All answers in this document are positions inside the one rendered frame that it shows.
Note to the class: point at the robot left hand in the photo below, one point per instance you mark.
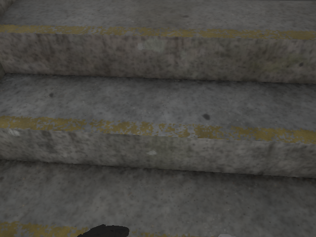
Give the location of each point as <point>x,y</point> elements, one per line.
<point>106,231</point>

